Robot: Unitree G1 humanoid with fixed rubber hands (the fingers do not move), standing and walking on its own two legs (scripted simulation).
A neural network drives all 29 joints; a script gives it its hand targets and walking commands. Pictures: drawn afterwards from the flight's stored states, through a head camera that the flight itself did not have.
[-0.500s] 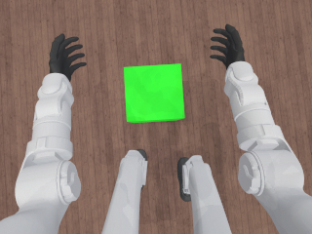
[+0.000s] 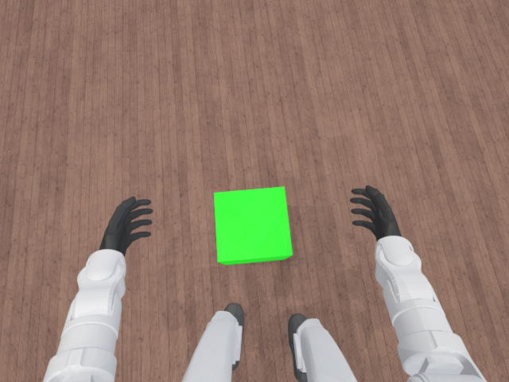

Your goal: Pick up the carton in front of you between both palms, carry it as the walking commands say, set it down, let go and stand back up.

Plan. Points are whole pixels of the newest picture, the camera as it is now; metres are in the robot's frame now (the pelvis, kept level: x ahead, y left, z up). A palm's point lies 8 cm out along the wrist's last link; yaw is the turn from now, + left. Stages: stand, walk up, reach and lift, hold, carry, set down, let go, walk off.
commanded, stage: let go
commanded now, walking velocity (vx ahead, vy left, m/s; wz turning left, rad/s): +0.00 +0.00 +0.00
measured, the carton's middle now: (252, 229) +0.41 +0.04 -0.59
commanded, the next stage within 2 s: stand in 0.86 s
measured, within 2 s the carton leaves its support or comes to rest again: neither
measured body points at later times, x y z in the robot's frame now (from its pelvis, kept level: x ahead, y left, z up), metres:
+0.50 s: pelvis +0.04 -0.03 +0.06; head +0.07 -0.03 +0.51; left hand +0.20 +0.21 -0.02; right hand +0.22 -0.26 -0.02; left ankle +0.03 +0.10 -0.68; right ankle +0.00 -0.13 -0.68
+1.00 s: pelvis +0.04 -0.01 +0.05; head +0.03 -0.01 +0.50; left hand +0.20 +0.25 -0.03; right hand +0.19 -0.28 -0.03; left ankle +0.03 +0.10 -0.68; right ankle +0.00 -0.13 -0.68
